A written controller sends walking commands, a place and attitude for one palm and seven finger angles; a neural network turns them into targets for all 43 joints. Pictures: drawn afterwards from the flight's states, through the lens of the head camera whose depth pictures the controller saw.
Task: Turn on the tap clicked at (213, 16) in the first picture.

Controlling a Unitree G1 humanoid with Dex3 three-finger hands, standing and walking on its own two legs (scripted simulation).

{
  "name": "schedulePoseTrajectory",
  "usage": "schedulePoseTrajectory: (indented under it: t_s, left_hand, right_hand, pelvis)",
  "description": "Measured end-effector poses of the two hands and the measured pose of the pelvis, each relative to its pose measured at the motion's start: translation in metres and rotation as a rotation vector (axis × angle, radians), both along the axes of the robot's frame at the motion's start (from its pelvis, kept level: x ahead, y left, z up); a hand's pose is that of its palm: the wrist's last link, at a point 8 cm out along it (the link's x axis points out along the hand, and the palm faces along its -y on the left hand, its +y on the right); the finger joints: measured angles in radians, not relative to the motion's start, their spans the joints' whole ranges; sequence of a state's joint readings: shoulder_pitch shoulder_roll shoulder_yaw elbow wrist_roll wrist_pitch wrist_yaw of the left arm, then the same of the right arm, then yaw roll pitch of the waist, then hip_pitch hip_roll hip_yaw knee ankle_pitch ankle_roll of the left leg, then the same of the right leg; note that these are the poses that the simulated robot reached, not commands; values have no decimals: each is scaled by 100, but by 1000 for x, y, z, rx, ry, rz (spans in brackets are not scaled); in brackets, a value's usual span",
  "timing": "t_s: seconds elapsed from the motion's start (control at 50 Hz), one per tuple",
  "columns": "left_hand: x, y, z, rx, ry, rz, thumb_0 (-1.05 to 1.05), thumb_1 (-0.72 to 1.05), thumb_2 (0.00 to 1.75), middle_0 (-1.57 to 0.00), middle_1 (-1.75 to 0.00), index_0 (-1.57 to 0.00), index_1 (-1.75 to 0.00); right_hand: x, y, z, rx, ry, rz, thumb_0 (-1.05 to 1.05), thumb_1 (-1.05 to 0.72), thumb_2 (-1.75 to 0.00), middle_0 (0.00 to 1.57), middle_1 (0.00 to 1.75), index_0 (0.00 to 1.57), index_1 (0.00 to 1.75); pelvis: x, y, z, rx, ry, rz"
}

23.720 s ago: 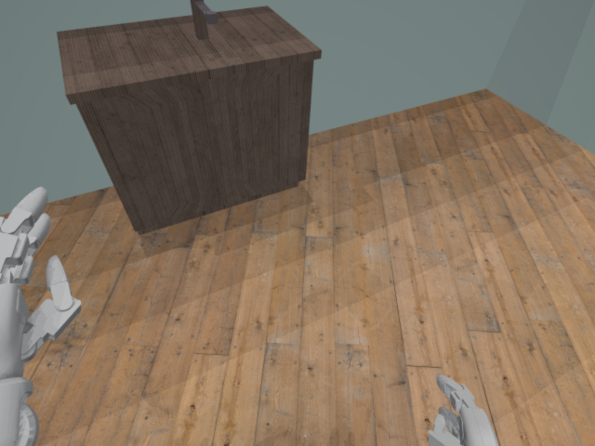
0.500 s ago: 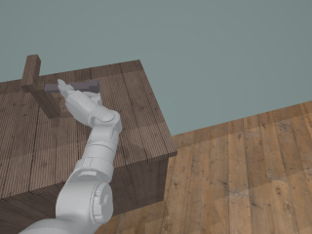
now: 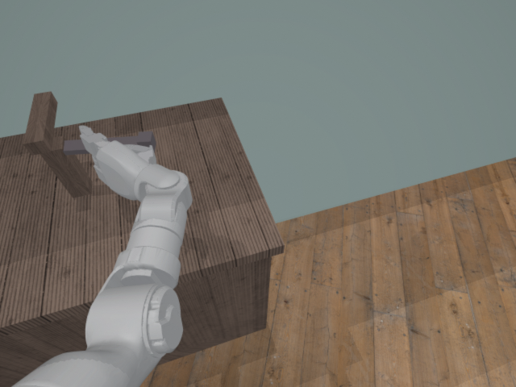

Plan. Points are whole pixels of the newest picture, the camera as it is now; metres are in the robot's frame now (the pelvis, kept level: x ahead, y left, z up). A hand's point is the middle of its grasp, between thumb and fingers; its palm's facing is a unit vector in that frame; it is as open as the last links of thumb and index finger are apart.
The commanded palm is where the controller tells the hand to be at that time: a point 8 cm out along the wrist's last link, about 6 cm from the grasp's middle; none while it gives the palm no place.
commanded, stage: lift the hand up off the lever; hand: left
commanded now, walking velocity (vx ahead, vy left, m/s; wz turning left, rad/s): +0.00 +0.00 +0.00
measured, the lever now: (146, 142) +0.52 +0.19 +0.09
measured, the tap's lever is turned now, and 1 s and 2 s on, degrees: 78 78 78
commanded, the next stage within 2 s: draw the hand back beside the body in 1.22 s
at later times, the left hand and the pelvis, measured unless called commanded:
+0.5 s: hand (142, 143) +0.46 +0.17 +0.14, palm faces +0.80 -0.59 -0.11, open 7.8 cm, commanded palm +0.40 +0.19 +0.15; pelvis +0.01 +0.00 +0.01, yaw +0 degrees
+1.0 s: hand (154, 137) +0.45 +0.15 +0.16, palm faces +0.76 -0.65 -0.11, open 7.8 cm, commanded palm +0.40 +0.17 +0.17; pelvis +0.01 +0.00 +0.01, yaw +0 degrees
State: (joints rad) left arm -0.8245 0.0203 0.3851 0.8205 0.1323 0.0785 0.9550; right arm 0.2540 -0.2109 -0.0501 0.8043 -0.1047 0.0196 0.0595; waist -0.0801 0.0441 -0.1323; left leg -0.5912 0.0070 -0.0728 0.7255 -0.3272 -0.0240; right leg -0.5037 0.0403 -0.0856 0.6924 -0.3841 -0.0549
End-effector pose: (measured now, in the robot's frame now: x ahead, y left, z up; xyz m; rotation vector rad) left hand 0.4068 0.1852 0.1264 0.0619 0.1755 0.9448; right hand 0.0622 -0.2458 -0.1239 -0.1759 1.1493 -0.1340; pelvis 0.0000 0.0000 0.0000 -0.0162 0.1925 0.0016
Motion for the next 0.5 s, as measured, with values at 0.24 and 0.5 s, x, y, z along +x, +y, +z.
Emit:
schedulePoseTrajectory:
  t_s: [0.24, 0.5]
  left_hand:
    - [-1, -6, 11, -16, -19, -43, 1, 90, 90, -15, -15, -15, -15]
    - [-7, 5, 24, 7, -33, -13, 1, 90, 90, -15, -15, -15, -15]
  right_hand:
    - [9, -2, 5, -2, -18, -4, 1, -91, -90, 20, 30, 20, 30]
    - [46, 8, 12, 12, -103, 40, 1, -91, -90, 20, 30, 20, 30]
  pelvis:
    - [5, 1, 4, 2, -23, -1]
    - [7, 1, 7, 5, -42, 3]
